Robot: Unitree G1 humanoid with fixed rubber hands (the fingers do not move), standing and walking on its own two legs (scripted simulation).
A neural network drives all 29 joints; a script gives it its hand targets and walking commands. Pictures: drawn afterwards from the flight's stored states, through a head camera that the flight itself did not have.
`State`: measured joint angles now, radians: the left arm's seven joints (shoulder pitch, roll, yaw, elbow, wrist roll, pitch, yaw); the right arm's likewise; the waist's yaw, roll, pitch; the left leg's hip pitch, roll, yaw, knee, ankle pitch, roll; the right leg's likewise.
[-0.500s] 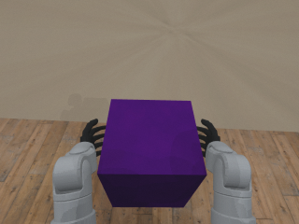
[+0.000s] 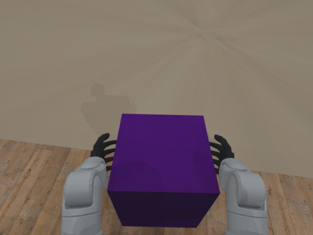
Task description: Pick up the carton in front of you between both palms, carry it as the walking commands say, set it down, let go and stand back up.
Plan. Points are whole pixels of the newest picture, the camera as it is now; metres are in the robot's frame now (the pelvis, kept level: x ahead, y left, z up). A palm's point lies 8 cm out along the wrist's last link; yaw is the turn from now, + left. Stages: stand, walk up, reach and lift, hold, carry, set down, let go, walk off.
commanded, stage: carry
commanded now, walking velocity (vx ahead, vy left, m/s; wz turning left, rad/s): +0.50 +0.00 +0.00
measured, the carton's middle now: (160, 173) +0.27 +0.00 -0.02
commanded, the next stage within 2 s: none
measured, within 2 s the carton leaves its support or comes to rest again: neither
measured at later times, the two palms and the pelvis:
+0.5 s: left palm (112, 53) +0.64 +0.17 +0.11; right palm (201, 58) +0.61 -0.12 +0.11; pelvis +0.34 +0.05 +0.00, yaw -5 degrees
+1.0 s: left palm (132, 2) +1.03 +0.15 +0.12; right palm (196, 3) +1.05 -0.15 +0.12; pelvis +0.65 -0.01 +0.00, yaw -2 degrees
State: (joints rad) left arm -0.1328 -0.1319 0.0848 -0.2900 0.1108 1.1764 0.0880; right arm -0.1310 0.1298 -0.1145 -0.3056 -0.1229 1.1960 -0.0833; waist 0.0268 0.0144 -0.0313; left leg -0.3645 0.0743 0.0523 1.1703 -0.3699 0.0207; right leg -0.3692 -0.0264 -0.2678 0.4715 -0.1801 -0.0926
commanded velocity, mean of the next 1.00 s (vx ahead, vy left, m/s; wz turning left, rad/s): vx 0.50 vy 0.00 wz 0.00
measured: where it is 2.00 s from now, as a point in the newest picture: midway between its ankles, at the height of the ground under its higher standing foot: (162, 89)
